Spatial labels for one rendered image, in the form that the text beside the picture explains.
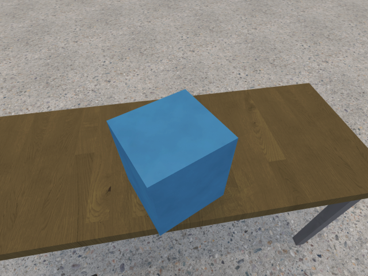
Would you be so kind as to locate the table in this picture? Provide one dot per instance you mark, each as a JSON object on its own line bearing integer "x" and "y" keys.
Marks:
{"x": 63, "y": 184}

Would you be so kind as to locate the carton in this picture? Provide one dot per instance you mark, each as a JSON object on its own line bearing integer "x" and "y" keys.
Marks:
{"x": 177, "y": 156}

